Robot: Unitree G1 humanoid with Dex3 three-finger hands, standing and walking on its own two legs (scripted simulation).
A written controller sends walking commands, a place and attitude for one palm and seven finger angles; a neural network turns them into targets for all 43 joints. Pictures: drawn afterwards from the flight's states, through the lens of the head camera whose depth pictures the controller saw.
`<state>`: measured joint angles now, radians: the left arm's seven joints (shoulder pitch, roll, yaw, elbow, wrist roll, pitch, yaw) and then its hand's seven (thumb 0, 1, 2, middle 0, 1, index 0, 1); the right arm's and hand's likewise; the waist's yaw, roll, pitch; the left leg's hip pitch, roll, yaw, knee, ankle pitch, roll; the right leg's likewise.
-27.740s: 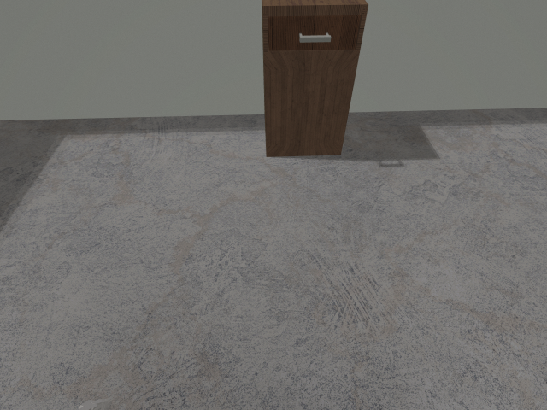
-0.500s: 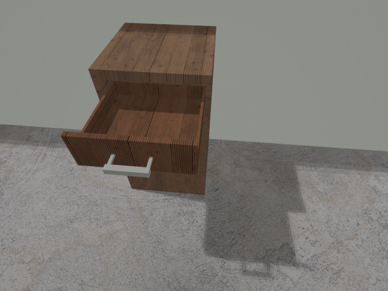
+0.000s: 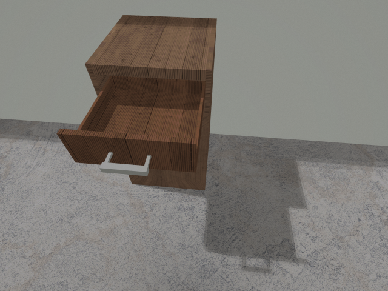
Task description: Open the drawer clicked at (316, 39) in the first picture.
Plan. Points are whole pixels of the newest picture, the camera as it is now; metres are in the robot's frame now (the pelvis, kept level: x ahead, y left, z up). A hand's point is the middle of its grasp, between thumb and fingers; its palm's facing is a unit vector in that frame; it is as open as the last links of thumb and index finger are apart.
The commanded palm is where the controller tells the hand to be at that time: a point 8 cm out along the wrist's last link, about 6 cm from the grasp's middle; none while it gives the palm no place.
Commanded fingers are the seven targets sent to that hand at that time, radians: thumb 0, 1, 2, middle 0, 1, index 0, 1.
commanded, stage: look to check the result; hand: left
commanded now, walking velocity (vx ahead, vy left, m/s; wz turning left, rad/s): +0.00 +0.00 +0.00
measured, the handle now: (126, 163) +0.46 +0.23 -0.08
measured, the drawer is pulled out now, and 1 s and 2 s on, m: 0.30 0.30 0.30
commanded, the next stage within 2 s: stand and wait in 0.28 s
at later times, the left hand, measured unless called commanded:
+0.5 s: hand out of the picture +0.00 +0.15 -0.17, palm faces +0.07 -0.98 -0.18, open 7.4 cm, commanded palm none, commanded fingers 0.00 0.90 0.90 -0.20 -0.30 -0.20 -0.30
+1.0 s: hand out of the picture +0.00 +0.14 -0.17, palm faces +0.07 -0.98 -0.18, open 7.4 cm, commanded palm none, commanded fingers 0.00 0.90 0.90 -0.20 -0.30 -0.20 -0.30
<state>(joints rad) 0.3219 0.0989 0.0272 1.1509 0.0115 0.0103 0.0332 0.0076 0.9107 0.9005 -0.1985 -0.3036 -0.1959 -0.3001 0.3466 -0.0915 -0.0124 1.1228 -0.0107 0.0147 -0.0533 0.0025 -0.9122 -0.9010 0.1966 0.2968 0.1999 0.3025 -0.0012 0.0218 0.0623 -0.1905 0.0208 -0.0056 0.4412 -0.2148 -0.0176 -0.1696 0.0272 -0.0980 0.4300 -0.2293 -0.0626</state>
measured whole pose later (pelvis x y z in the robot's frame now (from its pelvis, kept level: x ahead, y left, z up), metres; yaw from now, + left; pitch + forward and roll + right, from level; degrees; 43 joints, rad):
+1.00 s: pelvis +0.02 -0.02 +0.00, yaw +0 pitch -2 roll +0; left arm 0.31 0.10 0.02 1.15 0.01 0.00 0.04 0.01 0.91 0.90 -0.20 -0.30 -0.20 -0.30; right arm 0.33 -0.09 -0.01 1.13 -0.01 0.02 -0.06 0.00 -0.91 -0.90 0.20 0.30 0.20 0.30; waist 0.00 0.03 0.06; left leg -0.15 0.05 -0.01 0.42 -0.24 -0.05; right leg -0.12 0.05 -0.10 0.40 -0.25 -0.09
